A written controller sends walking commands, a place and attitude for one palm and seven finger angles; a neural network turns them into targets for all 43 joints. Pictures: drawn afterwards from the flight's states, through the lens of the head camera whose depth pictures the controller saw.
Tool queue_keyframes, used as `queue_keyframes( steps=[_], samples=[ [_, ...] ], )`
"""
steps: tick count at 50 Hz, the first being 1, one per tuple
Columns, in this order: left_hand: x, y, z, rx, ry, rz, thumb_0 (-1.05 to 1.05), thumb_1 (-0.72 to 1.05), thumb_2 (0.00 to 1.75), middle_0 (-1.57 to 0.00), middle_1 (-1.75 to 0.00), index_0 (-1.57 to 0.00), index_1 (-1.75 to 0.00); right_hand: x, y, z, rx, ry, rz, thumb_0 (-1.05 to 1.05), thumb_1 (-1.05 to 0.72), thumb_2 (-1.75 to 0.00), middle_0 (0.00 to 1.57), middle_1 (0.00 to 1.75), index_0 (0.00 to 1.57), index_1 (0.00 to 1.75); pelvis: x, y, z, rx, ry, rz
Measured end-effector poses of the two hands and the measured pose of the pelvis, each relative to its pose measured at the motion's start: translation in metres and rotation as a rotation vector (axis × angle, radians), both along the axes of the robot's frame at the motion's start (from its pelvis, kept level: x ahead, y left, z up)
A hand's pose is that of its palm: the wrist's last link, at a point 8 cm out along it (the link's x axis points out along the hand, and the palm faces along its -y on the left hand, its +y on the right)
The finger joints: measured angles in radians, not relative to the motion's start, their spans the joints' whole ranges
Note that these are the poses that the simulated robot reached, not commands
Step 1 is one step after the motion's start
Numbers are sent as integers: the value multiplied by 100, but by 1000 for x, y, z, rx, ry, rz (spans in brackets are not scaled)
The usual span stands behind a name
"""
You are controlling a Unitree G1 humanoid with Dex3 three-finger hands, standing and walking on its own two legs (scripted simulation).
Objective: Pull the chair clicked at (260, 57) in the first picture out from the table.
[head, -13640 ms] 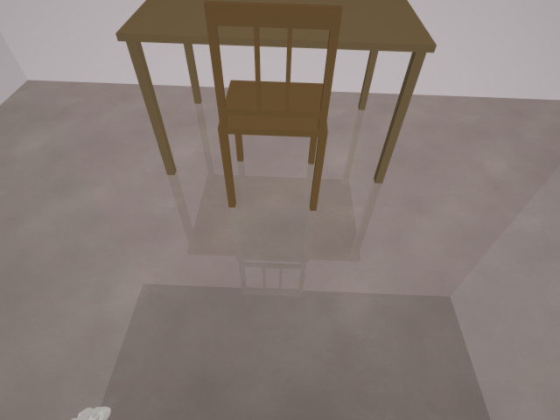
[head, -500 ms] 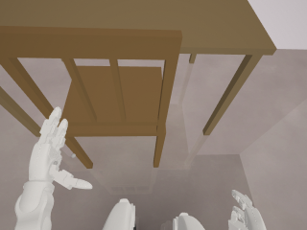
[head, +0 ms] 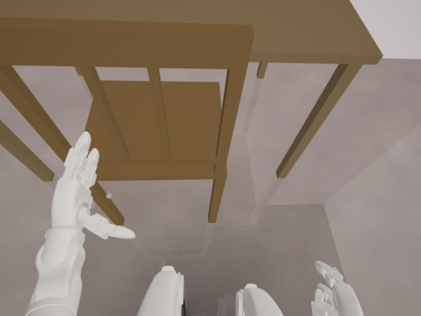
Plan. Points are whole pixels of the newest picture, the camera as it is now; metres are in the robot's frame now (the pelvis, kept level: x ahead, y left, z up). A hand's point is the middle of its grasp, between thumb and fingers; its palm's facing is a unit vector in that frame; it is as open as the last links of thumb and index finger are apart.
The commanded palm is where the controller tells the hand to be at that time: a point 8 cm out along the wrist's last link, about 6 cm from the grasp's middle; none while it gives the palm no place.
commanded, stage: aim the fingers beside a spindle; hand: left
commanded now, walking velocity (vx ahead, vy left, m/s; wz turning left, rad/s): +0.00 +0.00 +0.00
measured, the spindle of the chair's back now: (110, 120) +0.48 +0.23 +0.03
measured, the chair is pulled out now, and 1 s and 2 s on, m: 0.00 0.00 0.00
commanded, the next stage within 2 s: push the fingers through the gap in 0.82 s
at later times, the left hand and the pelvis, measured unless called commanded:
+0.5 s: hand (115, 188) +0.34 +0.20 +0.01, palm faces +0.08 -1.00 -0.04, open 16.9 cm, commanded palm +0.31 +0.25 +0.02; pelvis +0.00 -0.01 -0.01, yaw -1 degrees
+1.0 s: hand (110, 187) +0.34 +0.20 +0.02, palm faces +0.09 -0.99 -0.05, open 16.9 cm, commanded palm +0.32 +0.25 +0.02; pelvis +0.00 -0.01 -0.01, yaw +0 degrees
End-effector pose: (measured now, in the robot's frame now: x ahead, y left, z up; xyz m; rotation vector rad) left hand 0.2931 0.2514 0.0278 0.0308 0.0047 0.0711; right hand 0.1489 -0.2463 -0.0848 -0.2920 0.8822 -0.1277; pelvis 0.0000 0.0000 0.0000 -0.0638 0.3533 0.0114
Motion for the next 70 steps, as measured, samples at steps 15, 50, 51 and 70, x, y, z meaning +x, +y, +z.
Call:
queue_keyframes(
  steps=[15,50,51,70],
  samples=[
    [25,-4,-13,14,2,16,-1,-50,30,-6,-8,-6,-8,-17,-7,-17,4,78,-25,1,-90,-90,21,30,20,30,-2,-4,-9,4,28,-10],
    [19,5,-9,15,2,19,-1,-50,30,-6,-8,-7,-8,-8,-11,-15,9,55,-20,1,-90,-90,21,30,20,30,1,-9,-7,5,30,-10],
    [19,6,-10,14,3,21,-1,-50,30,-6,-8,-6,-8,-9,-11,-15,8,58,-20,1,-90,-90,21,30,20,30,1,-8,-8,4,30,-9],
    [63,1,-8,11,-6,6,-1,-50,30,-6,-8,-6,-8,-40,-14,-21,-9,141,-64,1,-90,-90,21,30,20,30,-1,-3,-9,2,44,-17]
  ],
)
